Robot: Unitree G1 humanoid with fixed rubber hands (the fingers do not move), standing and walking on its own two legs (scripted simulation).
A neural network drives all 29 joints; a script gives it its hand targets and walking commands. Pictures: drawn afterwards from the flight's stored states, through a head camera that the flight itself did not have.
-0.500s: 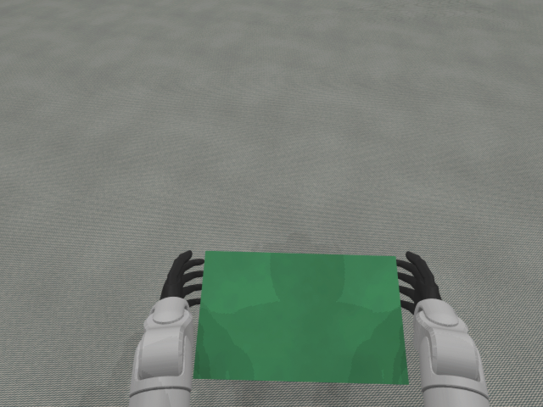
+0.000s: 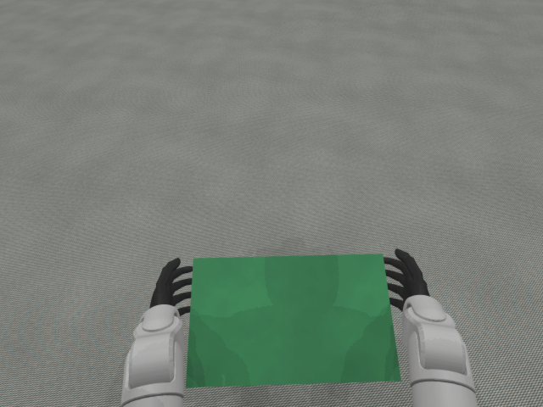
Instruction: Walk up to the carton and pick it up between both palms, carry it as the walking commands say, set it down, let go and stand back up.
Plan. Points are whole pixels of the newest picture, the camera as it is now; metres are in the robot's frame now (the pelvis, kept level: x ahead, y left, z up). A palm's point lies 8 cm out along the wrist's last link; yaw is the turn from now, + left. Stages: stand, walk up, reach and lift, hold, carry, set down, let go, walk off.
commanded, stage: carry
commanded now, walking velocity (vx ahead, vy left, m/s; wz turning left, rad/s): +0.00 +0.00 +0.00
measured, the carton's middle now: (287, 317) +0.29 -0.01 -0.07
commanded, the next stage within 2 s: none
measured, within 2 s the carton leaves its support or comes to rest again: neither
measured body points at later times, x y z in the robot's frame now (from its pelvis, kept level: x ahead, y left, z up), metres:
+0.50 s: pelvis +0.11 +0.00 +0.01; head +0.10 -0.01 +0.46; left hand +0.38 +0.18 +0.04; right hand +0.37 -0.19 +0.01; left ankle +0.07 +0.11 -0.68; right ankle +0.02 -0.10 -0.70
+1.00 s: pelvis +0.24 +0.00 +0.03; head +0.25 -0.01 +0.48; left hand +0.47 +0.19 +0.08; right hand +0.49 -0.18 +0.07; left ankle +0.19 +0.11 -0.66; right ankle +0.19 -0.08 -0.70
